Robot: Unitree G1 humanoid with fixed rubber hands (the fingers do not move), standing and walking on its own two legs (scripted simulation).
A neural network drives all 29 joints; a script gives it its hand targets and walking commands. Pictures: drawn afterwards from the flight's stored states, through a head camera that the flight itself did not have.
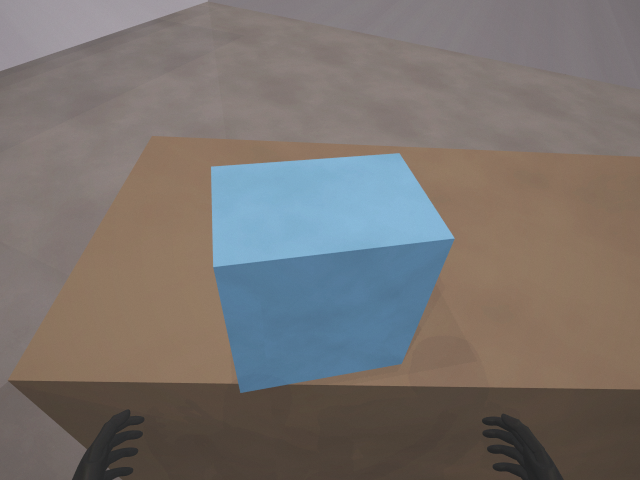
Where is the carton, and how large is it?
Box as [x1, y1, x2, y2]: [211, 153, 454, 392]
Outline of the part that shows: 399,153 211,167 213,268 240,392 401,363 454,238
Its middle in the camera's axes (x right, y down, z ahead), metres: +0.00 +0.05 +0.55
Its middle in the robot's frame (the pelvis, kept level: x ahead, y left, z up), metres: +0.39 +0.01 +0.05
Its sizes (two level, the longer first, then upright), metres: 0.256 0.172 0.284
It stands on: a pedestal, 0.68 m high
